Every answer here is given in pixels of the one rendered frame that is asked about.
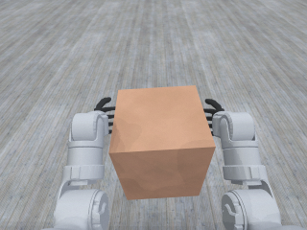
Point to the right robot forearm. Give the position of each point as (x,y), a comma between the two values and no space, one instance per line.
(242,162)

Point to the carton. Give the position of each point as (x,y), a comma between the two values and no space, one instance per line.
(161,144)

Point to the right robot hand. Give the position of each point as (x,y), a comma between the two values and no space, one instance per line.
(212,111)

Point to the robot left upper arm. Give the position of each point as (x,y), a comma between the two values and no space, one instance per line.
(85,209)

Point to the left robot hand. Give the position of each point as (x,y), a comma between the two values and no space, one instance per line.
(99,107)

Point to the robot right upper arm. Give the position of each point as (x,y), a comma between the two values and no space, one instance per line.
(251,209)

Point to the left robot forearm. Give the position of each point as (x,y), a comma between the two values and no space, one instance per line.
(84,165)

